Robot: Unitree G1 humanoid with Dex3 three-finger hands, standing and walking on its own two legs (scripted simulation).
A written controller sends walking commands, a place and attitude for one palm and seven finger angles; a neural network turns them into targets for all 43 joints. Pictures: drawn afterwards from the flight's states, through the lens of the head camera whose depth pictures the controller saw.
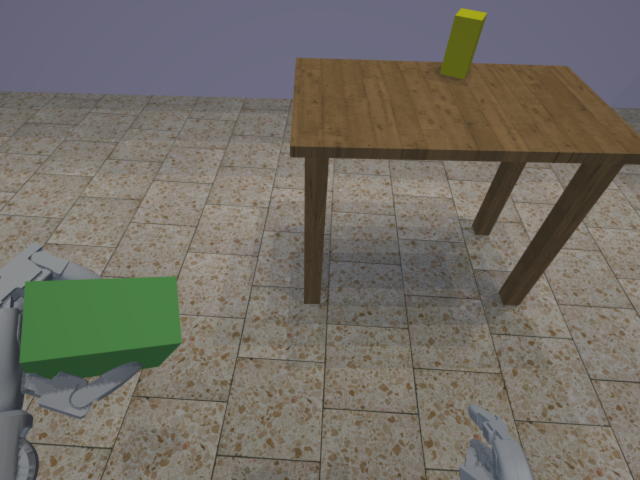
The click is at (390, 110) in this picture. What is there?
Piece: table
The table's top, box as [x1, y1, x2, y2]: [290, 58, 639, 164]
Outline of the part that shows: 296,58 290,138 290,156 639,164 639,135 567,66 471,63 466,76 463,79 440,74 439,71 442,62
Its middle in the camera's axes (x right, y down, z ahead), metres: +0.37 -0.38 +1.11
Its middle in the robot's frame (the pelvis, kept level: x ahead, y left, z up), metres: +1.10 -0.31 -0.06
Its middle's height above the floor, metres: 0.71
